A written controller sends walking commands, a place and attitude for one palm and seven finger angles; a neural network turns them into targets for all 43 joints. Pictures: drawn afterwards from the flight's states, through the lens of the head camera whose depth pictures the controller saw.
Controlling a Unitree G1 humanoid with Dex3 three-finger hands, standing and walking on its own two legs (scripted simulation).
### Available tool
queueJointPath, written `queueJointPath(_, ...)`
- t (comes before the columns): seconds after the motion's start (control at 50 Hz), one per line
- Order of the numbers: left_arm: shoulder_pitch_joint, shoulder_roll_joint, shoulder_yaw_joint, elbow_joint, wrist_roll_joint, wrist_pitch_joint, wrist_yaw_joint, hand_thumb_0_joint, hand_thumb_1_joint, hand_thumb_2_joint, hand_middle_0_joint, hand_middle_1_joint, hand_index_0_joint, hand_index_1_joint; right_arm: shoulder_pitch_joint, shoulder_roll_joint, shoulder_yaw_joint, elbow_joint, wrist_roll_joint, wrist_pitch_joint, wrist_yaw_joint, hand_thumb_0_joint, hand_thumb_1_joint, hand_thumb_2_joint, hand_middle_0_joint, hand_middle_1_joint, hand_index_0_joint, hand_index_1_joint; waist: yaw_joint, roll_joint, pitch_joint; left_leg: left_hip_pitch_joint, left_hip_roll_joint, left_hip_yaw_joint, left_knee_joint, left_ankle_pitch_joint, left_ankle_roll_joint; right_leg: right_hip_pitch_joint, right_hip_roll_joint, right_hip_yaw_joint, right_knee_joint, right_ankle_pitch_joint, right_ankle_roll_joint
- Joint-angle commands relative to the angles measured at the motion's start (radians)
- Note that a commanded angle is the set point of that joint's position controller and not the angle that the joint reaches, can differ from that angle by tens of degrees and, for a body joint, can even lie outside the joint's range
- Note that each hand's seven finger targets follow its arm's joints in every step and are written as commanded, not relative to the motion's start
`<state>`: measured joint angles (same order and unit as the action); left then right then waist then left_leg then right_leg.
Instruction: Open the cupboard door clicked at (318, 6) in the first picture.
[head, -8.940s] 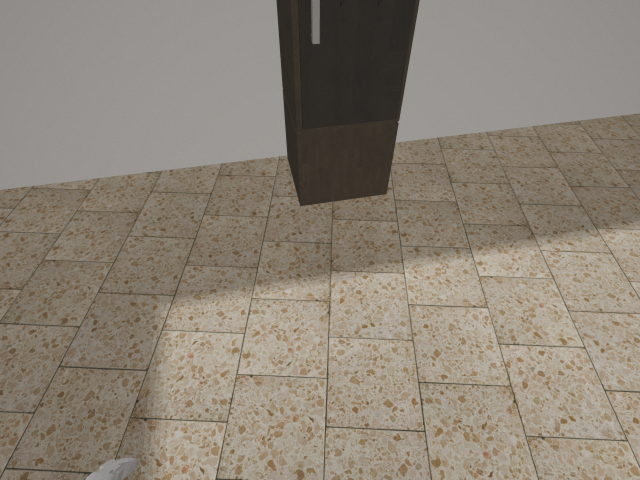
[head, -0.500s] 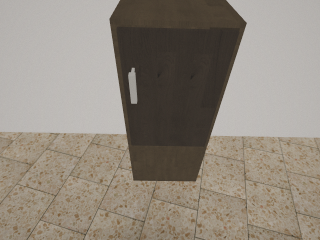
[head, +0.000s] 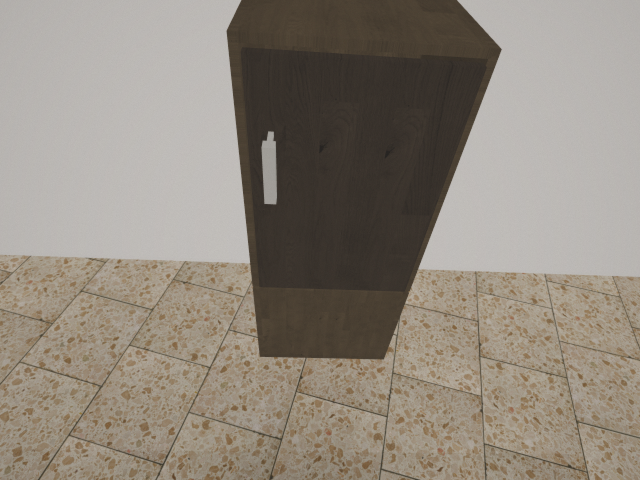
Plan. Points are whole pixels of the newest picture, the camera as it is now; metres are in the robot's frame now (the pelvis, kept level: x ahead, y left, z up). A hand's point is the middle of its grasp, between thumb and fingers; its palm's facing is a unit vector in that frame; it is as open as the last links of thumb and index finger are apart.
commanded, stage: shuffle to correct the standing spot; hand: left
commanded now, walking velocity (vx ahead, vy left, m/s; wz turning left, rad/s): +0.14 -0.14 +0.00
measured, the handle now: (270, 167) +0.62 +0.13 +0.05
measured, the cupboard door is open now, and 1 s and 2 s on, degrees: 0 0 0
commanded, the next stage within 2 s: come to a stop and stand still in 0.68 s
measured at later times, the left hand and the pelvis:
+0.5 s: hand out of the picture -0.01 +0.13 -0.19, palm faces +0.04 -1.00 -0.05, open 7.4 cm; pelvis +0.05 -0.01 +0.00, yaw +0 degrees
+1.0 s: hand (278, 467) +0.19 +0.07 -0.16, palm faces +0.04 -0.98 -0.22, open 7.2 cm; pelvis +0.10 -0.11 +0.00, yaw +1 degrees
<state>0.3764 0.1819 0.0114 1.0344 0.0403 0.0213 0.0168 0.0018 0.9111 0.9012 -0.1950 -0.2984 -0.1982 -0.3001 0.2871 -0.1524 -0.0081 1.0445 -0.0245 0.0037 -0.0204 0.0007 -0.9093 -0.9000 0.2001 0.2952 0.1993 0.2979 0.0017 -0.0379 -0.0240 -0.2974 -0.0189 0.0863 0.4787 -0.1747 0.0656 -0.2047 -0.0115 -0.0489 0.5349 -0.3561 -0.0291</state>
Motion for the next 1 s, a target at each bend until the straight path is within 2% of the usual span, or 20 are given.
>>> queueJointPath(0.0, 0.108, 0.022, 0.016, -0.031, -0.003, -0.005, -0.010, 0.000, 0.900, 0.900, -0.200, -0.300, -0.200, -0.300, 0.026, -0.190, -0.052, -0.051, -0.002, -0.015, -0.017, 0.000, -0.900, -0.900, 0.200, 0.300, 0.200, 0.300, 0.009, 0.114, 0.094, -0.052, 0.276, -0.338, -0.287, -0.453, 0.071, -0.069, -0.003, -0.010, -0.005, -0.028, -0.021)
queueJointPath(0.06, 0.168, 0.034, 0.027, -0.014, -0.004, -0.013, -0.013, 0.000, 0.900, 0.900, -0.200, -0.300, -0.200, -0.300, 0.008, -0.154, -0.050, -0.053, -0.002, -0.017, -0.015, 0.000, -0.900, -0.900, 0.200, 0.300, 0.200, 0.300, 0.034, 0.048, 0.084, -0.128, 0.194, -0.215, -0.185, -0.384, 0.017, 0.055, -0.029, 0.026, -0.157, -0.010, -0.037)
queueJointPath(0.12, 0.185, 0.101, 0.043, -0.014, -0.006, -0.026, 0.007, 0.000, 0.900, 0.900, -0.200, -0.300, -0.200, -0.300, -0.009, -0.064, -0.029, -0.075, 0.003, -0.023, -0.004, 0.000, -0.900, -0.900, 0.200, 0.300, 0.200, 0.300, 0.039, -0.211, 0.132, -0.269, 0.025, 0.003, 0.203, -0.242, -0.029, 0.042, -0.252, 0.329, -0.371, -0.285, -0.148)
queueJointPath(0.14, 0.181, 0.100, 0.045, -0.020, -0.008, -0.031, 0.015, 0.000, 0.900, 0.900, -0.200, -0.300, -0.200, -0.300, -0.041, -0.065, -0.031, -0.085, 0.001, -0.020, 0.001, 0.000, -0.900, -0.900, 0.200, 0.300, 0.200, 0.300, 0.046, -0.183, 0.157, -0.303, 0.035, -0.012, 0.329, -0.278, -0.021, 0.023, -0.289, 0.353, -0.403, -0.257, -0.178)
queueJointPath(0.2, 0.143, 0.076, 0.039, -0.018, -0.005, -0.045, 0.016, 0.000, 0.900, 0.900, -0.200, -0.300, -0.200, -0.300, -0.027, -0.045, -0.032, -0.076, 0.003, -0.023, 0.010, 0.000, -0.900, -0.900, 0.200, 0.300, 0.200, 0.300, 0.007, -0.035, 0.163, -0.322, 0.062, -0.010, 0.441, -0.239, -0.023, 0.040, -0.255, 0.240, -0.344, 0.036, -0.198)
queueJointPath(0.3, 0.148, 0.070, 0.031, 0.015, -0.008, -0.039, 0.011, 0.000, 0.900, 0.900, -0.200, -0.300, -0.200, -0.300, 0.048, 0.002, -0.016, -0.047, 0.004, -0.042, 0.003, 0.000, -0.900, -0.900, 0.200, 0.300, 0.200, 0.300, -0.013, -0.059, 0.108, 0.000, 0.037, 0.072, 0.095, -0.101, -0.039, -0.069, -0.164, 0.101, -0.217, 0.170, -0.137)
queueJointPath(0.34, 0.166, 0.026, 0.020, 0.020, -0.012, -0.035, 0.002, 0.000, 0.900, 0.900, -0.200, -0.300, -0.200, -0.300, 0.189, -0.075, -0.035, 0.000, 0.005, -0.055, -0.011, 0.000, -0.900, -0.900, 0.200, 0.300, 0.200, 0.300, -0.056, 0.060, 0.035, 0.240, 0.156, -0.072, -0.050, -0.066, -0.020, -0.185, -0.091, 0.040, -0.006, 0.105, -0.073)
queueJointPath(0.36, 0.177, -0.022, 0.015, 0.004, -0.014, -0.034, -0.005, 0.000, 0.900, 0.900, -0.200, -0.300, -0.200, -0.300, 0.267, -0.172, -0.057, 0.013, -0.005, -0.059, -0.022, 0.000, -0.900, -0.900, 0.200, 0.300, 0.200, 0.300, -0.073, 0.256, -0.004, 0.344, 0.404, -0.423, -0.172, -0.078, 0.075, -0.368, -0.015, -0.037, 0.207, -0.070, -0.015)
queueJointPath(0.38, 0.131, 0.002, 0.018, -0.026, -0.004, -0.031, -0.009, 0.000, 0.900, 0.900, -0.200, -0.300, -0.200, -0.300, 0.298, -0.214, -0.067, 0.013, -0.002, -0.047, -0.032, 0.000, -0.900, -0.900, 0.200, 0.300, 0.200, 0.300, -0.085, 0.231, 0.006, 0.327, 0.530, -0.572, -0.257, -0.094, 0.165, -0.436, -0.003, 0.002, 0.420, -0.202, -0.010)
queueJointPath(0.4, 0.074, 0.022, 0.028, -0.031, 0.007, -0.026, -0.011, 0.000, 0.900, 0.900, -0.200, -0.300, -0.200, -0.300, 0.257, -0.186, -0.063, 0.013, -0.002, -0.045, -0.032, 0.000, -0.900, -0.900, 0.200, 0.300, 0.200, 0.300, -0.075, 0.133, 0.069, 0.221, 0.491, -0.495, -0.271, -0.118, 0.160, -0.442, -0.037, 0.051, 0.518, -0.148, -0.015)
queueJointPath(0.44, 0.053, 0.011, 0.033, -0.018, 0.010, -0.024, -0.020, 0.000, 0.900, 0.900, -0.200, -0.300, -0.200, -0.300, 0.171, -0.105, -0.036, 0.000, -0.001, -0.059, -0.035, 0.000, -0.900, -0.900, 0.200, 0.300, 0.200, 0.300, -0.029, 0.122, 0.157, 0.053, 0.427, -0.383, -0.297, -0.041, 0.128, -0.429, -0.074, 0.069, 0.589, -0.013, -0.001)
queueJointPath(0.54, 0.053, -0.031, 0.036, -0.009, 0.003, 0.000, -0.032, 0.000, 0.900, 0.900, -0.200, -0.300, -0.200, -0.300, 0.150, -0.089, -0.032, -0.001, 0.004, -0.082, -0.033, 0.000, -0.900, -0.900, 0.200, 0.300, 0.200, 0.300, 0.002, 0.139, 0.083, 0.062, 0.314, -0.111, -0.268, 0.211, 0.075, -0.379, -0.074, 0.041, 0.576, 0.169, 0.043)
queueJointPath(0.74, -0.178, -0.008, 0.047, -0.103, -0.009, 0.003, -0.040, 0.000, 0.900, 0.900, -0.200, -0.300, -0.200, -0.300, 0.175, -0.137, -0.075, 0.006, -0.017, -0.044, -0.015, 0.000, -0.900, -0.900, 0.200, 0.300, 0.200, 0.300, -0.056, 0.204, 0.119, 0.021, 0.330, -0.119, -0.275, -0.078, 0.089, -0.272, -0.064, -0.045, 0.170, 0.092, 0.057)
queueJointPath(0.8, -0.095, -0.003, 0.054, -0.090, -0.011, -0.018, -0.033, 0.000, 0.900, 0.900, -0.200, -0.300, -0.200, -0.300, 0.133, -0.144, -0.078, -0.008, -0.016, -0.028, -0.011, 0.000, -0.900, -0.900, 0.200, 0.300, 0.200, 0.300, -0.011, 0.177, 0.038, -0.006, 0.299, -0.103, -0.153, -0.117, 0.053, -0.071, -0.031, -0.068, -0.016, 0.122, 0.051)
queueJointPath(0.82, -0.011, 0.017, 0.058, -0.057, -0.012, -0.032, -0.024, 0.000, 0.900, 0.900, -0.200, -0.300, -0.200, -0.300, 0.136, -0.116, -0.071, -0.004, -0.013, -0.024, -0.006, 0.000, -0.900, -0.900, 0.200, 0.300, 0.200, 0.300, 0.026, 0.104, -0.017, -0.025, 0.237, -0.057, -0.046, -0.134, 0.012, 0.058, -0.029, -0.061, -0.111, 0.180, 0.055)
queueJointPath(0.84, 0.042, 0.073, 0.061, -0.033, -0.010, -0.051, -0.007, 0.000, 0.900, 0.900, -0.200, -0.300, -0.200, -0.300, 0.169, -0.048, -0.053, 0.008, -0.003, -0.027, 0.004, 0.000, -0.900, -0.900, 0.200, 0.300, 0.200, 0.300, 0.043, -0.056, -0.068, -0.132, 0.149, 0.010, 0.106, -0.240, -0.040, 0.224, -0.146, 0.058, -0.173, 0.246, 0.036)
queueJointPath(0.86, 0.058, 0.160, 0.069, -0.027, -0.011, -0.061, 0.007, 0.000, 0.900, 0.900, -0.200, -0.300, -0.200, -0.300, 0.196, 0.031, -0.028, -0.010, 0.008, -0.022, 0.004, 0.000, -0.900, -0.900, 0.200, 0.300, 0.200, 0.300, 0.033, -0.310, -0.110, -0.239, 0.060, 0.040, 0.285, -0.442, -0.077, 0.266, -0.364, 0.276, -0.226, 0.359, -0.010)
queueJointPath(0.9, -0.047, 0.144, 0.053, -0.061, -0.015, -0.054, 0.005, 0.000, 0.900, 0.900, -0.200, -0.300, -0.200, -0.300, 0.182, 0.000, -0.036, -0.009, 0.005, -0.007, 0.003, 0.000, -0.900, -0.900, 0.200, 0.300, 0.200, 0.300, -0.003, -0.129, -0.023, -0.152, 0.085, -0.045, 0.381, -0.370, -0.076, 0.044, -0.350, 0.205, -0.259, 0.373, -0.078)
queueJointPath(0.92, -0.091, 0.129, 0.056, -0.068, -0.017, -0.062, 0.008, 0.000, 0.900, 0.900, -0.200, -0.300, -0.200, -0.300, 0.180, 0.000, -0.034, 0.010, 0.006, 0.006, 0.003, 0.000, -0.900, -0.900, 0.200, 0.300, 0.200, 0.300, -0.010, -0.230, -0.015, -0.148, 0.080, -0.037, 0.429, -0.330, -0.088, 0.016, -0.323, 0.227, -0.263, 0.437, -0.063)
queueJointPath(0.98, -0.105, 0.093, 0.049, -0.080, -0.018, -0.059, 0.024, 0.000, 0.900, 0.900, -0.200, -0.300, -0.200, -0.300, 0.140, -0.016, -0.038, 0.013, 0.010, 0.026, 0.004, 0.000, -0.900, -0.900, 0.200, 0.300, 0.200, 0.300, -0.008, -0.128, 0.044, -0.165, 0.073, -0.052, 0.489, -0.247, -0.111, -0.026, -0.312, 0.149, -0.220, 0.642, -0.096)
